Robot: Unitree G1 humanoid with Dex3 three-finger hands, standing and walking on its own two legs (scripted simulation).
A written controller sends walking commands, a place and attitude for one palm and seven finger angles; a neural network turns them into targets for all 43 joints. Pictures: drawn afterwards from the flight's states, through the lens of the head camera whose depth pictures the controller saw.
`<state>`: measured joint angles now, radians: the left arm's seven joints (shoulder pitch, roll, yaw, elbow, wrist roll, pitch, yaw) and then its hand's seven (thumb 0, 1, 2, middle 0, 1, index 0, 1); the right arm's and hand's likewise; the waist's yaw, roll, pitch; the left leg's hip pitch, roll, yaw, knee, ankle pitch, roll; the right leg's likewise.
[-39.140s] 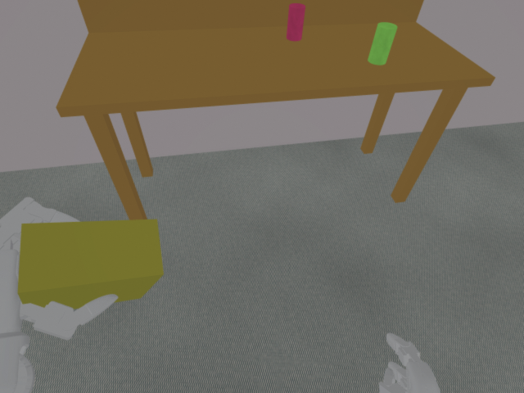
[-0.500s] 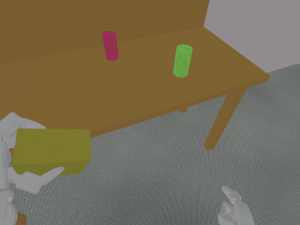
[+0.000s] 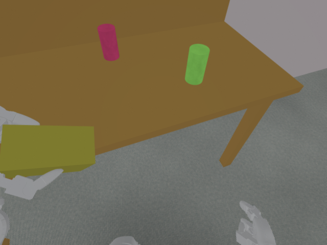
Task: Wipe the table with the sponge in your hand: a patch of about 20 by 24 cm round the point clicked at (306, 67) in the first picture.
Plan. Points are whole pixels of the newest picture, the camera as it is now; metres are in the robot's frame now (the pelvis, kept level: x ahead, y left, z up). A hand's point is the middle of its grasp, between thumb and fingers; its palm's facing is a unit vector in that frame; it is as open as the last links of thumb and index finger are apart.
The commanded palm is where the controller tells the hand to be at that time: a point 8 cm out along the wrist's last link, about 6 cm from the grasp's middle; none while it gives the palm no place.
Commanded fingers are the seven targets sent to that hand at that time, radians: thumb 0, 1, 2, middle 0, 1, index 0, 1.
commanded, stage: shuffle to correct the standing spot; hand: left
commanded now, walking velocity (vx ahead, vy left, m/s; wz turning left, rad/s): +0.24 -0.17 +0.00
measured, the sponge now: (62, 152) +0.24 +0.22 +0.15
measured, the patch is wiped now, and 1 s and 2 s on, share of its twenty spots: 0.00 0.00 0.00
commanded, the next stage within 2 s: come to a stop and stand still in 0.66 s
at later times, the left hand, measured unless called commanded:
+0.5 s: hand (122, 103) +0.34 +0.12 +0.19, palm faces +0.44 -0.82 -0.36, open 10.6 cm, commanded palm +0.28 +0.16 +0.21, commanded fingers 0.00 0.10 1.30 -1.20 -1.60 -1.20 -1.60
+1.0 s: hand (182, 79) +0.42 +0.01 +0.19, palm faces +0.41 -0.78 -0.47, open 10.6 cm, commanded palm +0.36 +0.06 +0.21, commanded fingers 0.00 0.10 1.30 -1.20 -1.60 -1.20 -1.60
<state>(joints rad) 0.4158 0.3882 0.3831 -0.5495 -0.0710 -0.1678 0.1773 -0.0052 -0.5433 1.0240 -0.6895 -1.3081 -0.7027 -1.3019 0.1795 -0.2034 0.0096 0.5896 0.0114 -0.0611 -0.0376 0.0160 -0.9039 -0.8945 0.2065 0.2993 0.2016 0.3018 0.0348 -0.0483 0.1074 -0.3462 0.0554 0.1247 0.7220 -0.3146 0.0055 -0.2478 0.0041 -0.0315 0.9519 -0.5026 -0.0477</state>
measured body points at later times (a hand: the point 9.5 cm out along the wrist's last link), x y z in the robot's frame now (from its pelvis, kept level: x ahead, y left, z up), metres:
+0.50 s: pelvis +0.12 -0.12 +0.02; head +0.16 -0.11 +0.46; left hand +0.31 +0.16 +0.21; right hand +0.31 -0.36 -0.06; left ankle +0.15 +0.00 -0.69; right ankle +0.17 -0.20 -0.71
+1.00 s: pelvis +0.21 -0.23 +0.03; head +0.26 -0.26 +0.48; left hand +0.39 +0.05 +0.22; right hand +0.40 -0.45 -0.08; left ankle +0.22 -0.08 -0.65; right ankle +0.23 -0.29 -0.71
